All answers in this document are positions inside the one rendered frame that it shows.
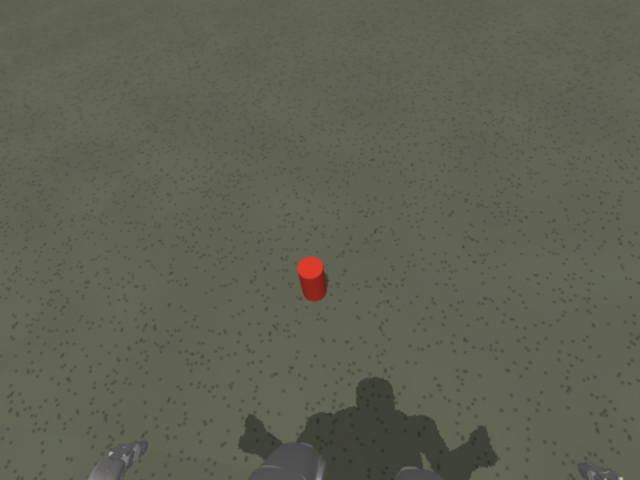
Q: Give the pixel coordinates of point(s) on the left robot hand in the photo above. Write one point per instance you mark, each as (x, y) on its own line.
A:
(119, 461)

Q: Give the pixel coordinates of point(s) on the can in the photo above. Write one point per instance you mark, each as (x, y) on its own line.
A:
(312, 278)

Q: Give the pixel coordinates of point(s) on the right robot hand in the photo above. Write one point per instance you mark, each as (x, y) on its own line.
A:
(594, 472)

